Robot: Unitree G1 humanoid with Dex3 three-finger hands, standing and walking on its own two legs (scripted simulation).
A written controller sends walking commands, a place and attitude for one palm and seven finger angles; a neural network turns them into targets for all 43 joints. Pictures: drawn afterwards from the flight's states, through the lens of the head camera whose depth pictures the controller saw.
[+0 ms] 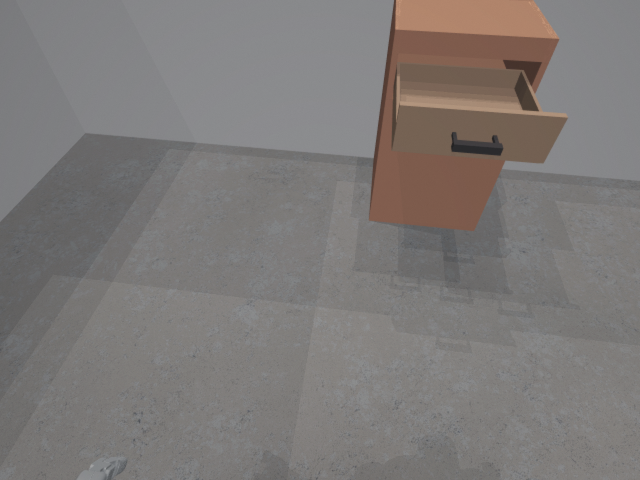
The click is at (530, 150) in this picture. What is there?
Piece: drawer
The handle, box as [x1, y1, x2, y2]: [451, 132, 502, 155]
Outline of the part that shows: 451,135 452,151 499,155 502,150 502,145 498,142 496,135 493,135 492,143 457,140 455,132 452,132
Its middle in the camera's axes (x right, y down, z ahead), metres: +0.40 -0.25 +1.00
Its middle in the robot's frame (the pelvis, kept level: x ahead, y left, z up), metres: +0.92 -0.35 -0.11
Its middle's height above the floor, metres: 0.66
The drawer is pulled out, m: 0.30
